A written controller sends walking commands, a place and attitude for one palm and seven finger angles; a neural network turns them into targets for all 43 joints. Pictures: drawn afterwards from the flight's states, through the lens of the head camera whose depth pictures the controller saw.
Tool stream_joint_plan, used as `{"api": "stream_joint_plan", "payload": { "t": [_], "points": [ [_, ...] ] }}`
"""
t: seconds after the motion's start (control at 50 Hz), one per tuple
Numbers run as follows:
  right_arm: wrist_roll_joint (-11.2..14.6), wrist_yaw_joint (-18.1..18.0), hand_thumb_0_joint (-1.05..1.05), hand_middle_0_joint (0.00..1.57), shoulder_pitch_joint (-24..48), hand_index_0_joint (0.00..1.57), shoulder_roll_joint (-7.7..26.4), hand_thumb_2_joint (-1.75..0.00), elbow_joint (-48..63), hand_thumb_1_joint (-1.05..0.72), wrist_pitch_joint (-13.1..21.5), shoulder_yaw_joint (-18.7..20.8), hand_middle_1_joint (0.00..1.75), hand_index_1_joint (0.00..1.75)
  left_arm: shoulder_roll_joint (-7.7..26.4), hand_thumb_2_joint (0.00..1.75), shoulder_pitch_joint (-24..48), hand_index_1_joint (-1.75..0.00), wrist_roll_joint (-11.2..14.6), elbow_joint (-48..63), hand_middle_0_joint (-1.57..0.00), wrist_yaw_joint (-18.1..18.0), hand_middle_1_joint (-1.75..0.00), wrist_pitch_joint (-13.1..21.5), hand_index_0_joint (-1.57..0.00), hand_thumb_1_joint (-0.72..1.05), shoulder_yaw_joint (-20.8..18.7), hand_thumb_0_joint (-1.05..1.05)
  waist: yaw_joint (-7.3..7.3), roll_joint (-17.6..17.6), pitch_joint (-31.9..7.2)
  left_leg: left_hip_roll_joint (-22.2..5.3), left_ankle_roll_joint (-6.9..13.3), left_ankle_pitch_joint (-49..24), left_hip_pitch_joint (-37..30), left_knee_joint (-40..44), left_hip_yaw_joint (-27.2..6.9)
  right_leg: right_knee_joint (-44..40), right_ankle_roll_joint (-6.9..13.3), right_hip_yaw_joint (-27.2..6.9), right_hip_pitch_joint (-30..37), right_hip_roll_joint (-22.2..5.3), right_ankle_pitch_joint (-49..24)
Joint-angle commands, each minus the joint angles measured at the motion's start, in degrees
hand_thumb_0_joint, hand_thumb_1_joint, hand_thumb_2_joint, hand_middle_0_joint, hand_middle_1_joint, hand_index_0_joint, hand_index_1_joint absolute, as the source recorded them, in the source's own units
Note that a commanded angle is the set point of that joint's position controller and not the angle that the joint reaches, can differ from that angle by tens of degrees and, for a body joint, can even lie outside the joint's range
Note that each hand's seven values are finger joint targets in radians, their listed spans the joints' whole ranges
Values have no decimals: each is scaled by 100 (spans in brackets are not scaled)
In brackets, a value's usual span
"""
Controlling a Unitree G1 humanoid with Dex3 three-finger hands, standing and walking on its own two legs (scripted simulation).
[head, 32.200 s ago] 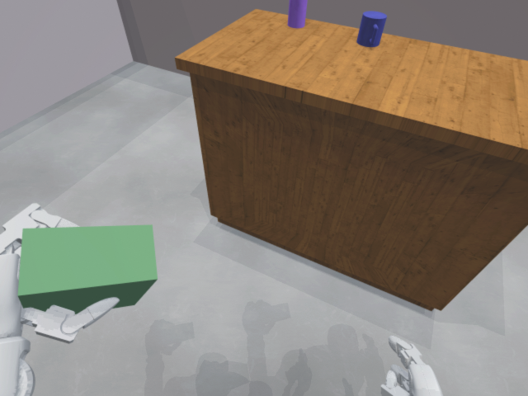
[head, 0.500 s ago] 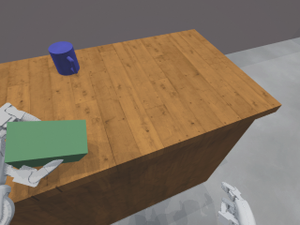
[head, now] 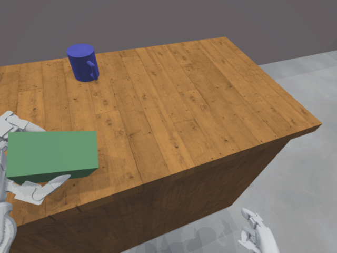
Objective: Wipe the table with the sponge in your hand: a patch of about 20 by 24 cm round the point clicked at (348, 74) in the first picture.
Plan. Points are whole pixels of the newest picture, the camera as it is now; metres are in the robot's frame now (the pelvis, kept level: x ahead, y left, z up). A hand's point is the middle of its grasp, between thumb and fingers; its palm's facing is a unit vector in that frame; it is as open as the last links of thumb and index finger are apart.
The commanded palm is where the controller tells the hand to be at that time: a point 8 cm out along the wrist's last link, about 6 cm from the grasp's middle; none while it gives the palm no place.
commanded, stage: look again from close up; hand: left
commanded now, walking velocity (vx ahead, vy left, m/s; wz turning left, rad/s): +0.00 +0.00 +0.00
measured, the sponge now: (68, 158) +0.24 +0.21 +0.14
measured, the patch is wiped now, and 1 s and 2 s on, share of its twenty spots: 0.05 0.05 0.05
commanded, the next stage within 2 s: come to a stop and stand still in 0.18 s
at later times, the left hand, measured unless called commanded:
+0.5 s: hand (48, 162) +0.22 +0.23 +0.17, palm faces +0.45 -0.83 -0.34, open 10.1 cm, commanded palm +0.16 +0.26 +0.17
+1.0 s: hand (42, 169) +0.21 +0.23 +0.17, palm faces +0.39 -0.85 -0.34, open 10.1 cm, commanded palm +0.16 +0.26 +0.17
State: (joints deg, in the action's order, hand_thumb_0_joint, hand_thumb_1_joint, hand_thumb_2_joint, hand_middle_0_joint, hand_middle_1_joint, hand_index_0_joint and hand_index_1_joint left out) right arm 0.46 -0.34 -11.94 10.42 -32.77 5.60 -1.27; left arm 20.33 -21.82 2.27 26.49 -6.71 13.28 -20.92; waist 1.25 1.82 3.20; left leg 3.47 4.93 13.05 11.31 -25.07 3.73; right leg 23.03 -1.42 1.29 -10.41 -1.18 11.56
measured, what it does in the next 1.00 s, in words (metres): stands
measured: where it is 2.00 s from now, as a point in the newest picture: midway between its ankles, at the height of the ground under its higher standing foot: outside the picture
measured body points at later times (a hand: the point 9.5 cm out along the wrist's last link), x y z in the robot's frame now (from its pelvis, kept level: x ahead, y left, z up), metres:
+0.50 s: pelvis +0.00 -0.03 +0.00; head +0.02 -0.02 +0.45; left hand +0.19 +0.27 +0.19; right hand +0.19 -0.25 -0.07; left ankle +0.01 +0.05 -0.74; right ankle +0.01 -0.14 -0.74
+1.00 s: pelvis -0.01 -0.02 +0.00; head +0.00 +0.00 +0.45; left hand +0.18 +0.27 +0.19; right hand +0.16 -0.24 -0.08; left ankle +0.01 +0.05 -0.74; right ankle +0.01 -0.14 -0.74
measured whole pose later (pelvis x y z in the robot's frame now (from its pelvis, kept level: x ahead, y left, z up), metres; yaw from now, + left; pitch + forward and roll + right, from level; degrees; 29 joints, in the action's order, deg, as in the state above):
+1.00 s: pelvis -0.01 -0.02 +0.00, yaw +0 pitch -1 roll -1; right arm 1.1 -0.9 -13.9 11.3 -33.9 6.9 -0.5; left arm 20.8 -24.4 3.8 25.4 -5.4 15.2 -20.5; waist 1.6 0.9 1.1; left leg 2.5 4.2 13.5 12.6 -26.8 3.7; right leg 25.6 -0.5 1.4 -12.2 -0.3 12.5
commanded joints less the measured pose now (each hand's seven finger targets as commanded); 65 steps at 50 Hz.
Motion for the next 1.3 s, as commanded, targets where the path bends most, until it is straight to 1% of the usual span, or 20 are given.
{"api": "stream_joint_plan", "payload": {
  "t": [0.0,0.2,0.28,0.3,0.48,0.5,0.58,0.6,0.62,0.64,0.66,0.68,0.7,0.74,0.78,0.86,0.88,0.9,1.0,1.28],
  "points": [
    [13,-88,0,20,489,20,839,-90,867,-90,270,331,30,30,768,130,105,-160,-47,969,-120,-27,-160,206,-120,10,-351,0,-20,-681,-870,-902,-734,-1302,-95,628,-843,-40,241,-2,395,-30,-588],
    [19,-150,0,20,551,20,854,-90,813,-90,290,329,30,30,623,130,120,-160,-29,687,-120,-52,-160,127,-120,10,-161,0,-33,-234,-662,-728,-430,-435,67,506,-742,-456,285,-311,277,-195,-619],
    [52,-174,0,20,678,20,862,-90,824,-90,333,338,30,30,826,130,267,-160,-51,862,-120,-83,-160,108,-120,10,-315,0,-13,-463,-751,-715,-420,-533,-122,509,-699,-431,278,-391,207,-177,-687],
    [22,-170,0,20,586,20,861,-90,802,-90,314,326,30,30,569,130,259,-160,-29,782,-120,-56,-160,109,-120,10,-53,0,-33,-442,-715,-704,-400,-587,-27,513,-738,-427,281,-316,273,-190,-707],
    [67,-195,0,20,707,20,865,-90,848,-90,274,339,30,30,893,130,-80,-160,27,807,-120,-98,-160,-20,-120,10,-434,0,2,-170,-856,-700,-394,-1030,-205,369,-721,-439,271,-429,266,-255,-1065],
    [42,-192,0,20,622,20,855,-90,835,-90,242,323,30,30,616,130,-85,-160,60,731,-120,-60,-160,-19,-120,10,-164,0,-27,-134,-843,-706,-378,-1016,-149,385,-738,-445,269,-349,305,-265,-999],
    [81,-209,0,20,730,20,854,-90,861,-90,245,329,30,30,880,130,-25,-160,37,964,-120,-97,-160,-32,-120,10,-394,0,-15,-345,-846,-719,-404,-1023,-173,433,-750,-403,268,-369,305,-232,-988],
    [47,-208,0,20,650,20,850,-90,844,-90,215,311,30,30,653,130,-26,-160,60,868,-120,-62,-160,-23,-120,10,-158,0,-32,-383,-804,-721,-400,-909,-92,507,-766,-414,255,-281,312,-224,-839],
    [-183,-158,0,20,48,20,1064,-90,888,-90,465,347,30,30,5468,130,6062,-160,-873,2560,-120,-79,-160,599,-120,10,-3636,0,91,491,82,-913,-200,-1081,948,-248,-504,-796,-156,-517,-391,-346,-1145],
    [7,-157,0,20,506,20,351,-90,502,-90,462,78,30,30,1837,130,2673,-160,-280,-987,-120,184,-160,362,-120,10,-1336,0,-1,217,-1176,-541,-240,-1457,-116,1,-667,-274,476,-563,-286,-591,-938],
    [-35,-163,0,20,345,20,729,-90,757,-90,542,392,30,30,1514,130,1032,-160,-74,-561,-120,155,-160,399,-120,10,-1102,0,217,-111,-903,-695,-411,-1400,-192,3,-687,-498,441,-1010,-21,-443,-1365],
    [124,-46,0,20,370,20,813,-90,707,-90,539,437,30,30,474,130,302,-160,119,-879,-120,162,-160,253,-120,10,-333,0,94,-994,-1287,-721,-439,-1449,-542,79,-479,-106,482,-753,264,-436,-1270],
    [116,4,0,20,235,20,904,-90,800,-90,517,496,30,30,705,130,618,-160,75,57,-120,175,-160,306,-120,10,-295,0,55,-1345,-1466,-799,-435,-1588,-404,163,-587,98,408,-572,361,-409,-1122],
    [92,125,0,20,402,20,907,-90,895,-90,514,443,30,30,653,130,163,-160,92,772,-120,197,-160,363,-120,10,-107,0,96,-1272,-1386,-930,-363,-1650,-153,247,-744,183,313,-439,423,-283,-916],
    [130,175,0,20,616,20,802,-90,977,-90,537,349,30,30,654,130,-359,-160,110,1062,-120,140,-160,307,-120,10,-110,0,130,-639,-1265,-975,-324,-1246,32,362,-770,255,240,-266,485,-174,-752],
    [72,-25,0,20,594,20,857,-90,999,-90,521,378,30,30,1229,130,-132,-160,84,1003,-120,0,-160,315,-120,10,-819,0,57,484,-919,-899,-352,-285,372,439,-826,-34,216,-349,316,-224,-318],
    [85,-71,0,20,637,20,869,-90,935,-90,489,375,30,30,1347,130,-90,-160,78,892,-120,-52,-160,311,-120,10,-1003,0,48,241,-926,-878,-374,-301,240,470,-767,-6,218,-329,227,-200,-294],
    [71,-108,0,20,548,20,850,-90,918,-90,465,365,30,30,1009,130,-58,-160,87,580,-120,-22,-160,298,-120,10,-763,0,10,132,-800,-885,-370,-185,345,533,-833,-27,223,-282,168,-221,-195],
    [71,-173,0,20,512,20,859,-90,806,-90,488,301,30,30,819,130,658,-160,-4,390,-120,40,-160,334,-120,10,-422,0,-25,-684,-377,-908,-329,683,585,843,-892,-114,229,-286,69,-124,171],
    [52,-114,0,20,590,20,842,-90,836,-90,509,291,30,30,908,130,328,-160,-38,816,-120,12,-160,264,-120,10,-473,0,24,-414,-828,-703,-475,-638,38,592,-728,-202,247,-240,334,-45,-727]
  ]
}}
